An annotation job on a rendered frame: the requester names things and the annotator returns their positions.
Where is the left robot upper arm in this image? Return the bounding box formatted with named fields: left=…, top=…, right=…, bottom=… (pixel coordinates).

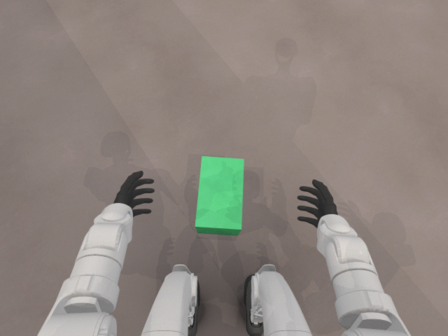
left=40, top=312, right=117, bottom=336

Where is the robot right forearm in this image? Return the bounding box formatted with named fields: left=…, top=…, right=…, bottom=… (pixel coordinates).
left=316, top=214, right=411, bottom=336

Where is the left robot hand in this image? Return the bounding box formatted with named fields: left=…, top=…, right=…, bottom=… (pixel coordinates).
left=114, top=171, right=155, bottom=217

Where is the right robot hand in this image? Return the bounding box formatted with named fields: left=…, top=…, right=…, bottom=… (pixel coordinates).
left=297, top=179, right=338, bottom=228

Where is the left robot thigh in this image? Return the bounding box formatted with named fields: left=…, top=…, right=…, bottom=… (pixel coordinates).
left=141, top=272, right=197, bottom=336

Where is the carton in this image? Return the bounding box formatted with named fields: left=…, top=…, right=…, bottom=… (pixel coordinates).
left=195, top=156, right=244, bottom=236

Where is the left robot shin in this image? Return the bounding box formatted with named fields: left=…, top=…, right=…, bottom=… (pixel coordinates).
left=164, top=265, right=195, bottom=326

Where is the robot left forearm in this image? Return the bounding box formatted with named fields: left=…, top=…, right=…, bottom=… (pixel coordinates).
left=37, top=203, right=133, bottom=336

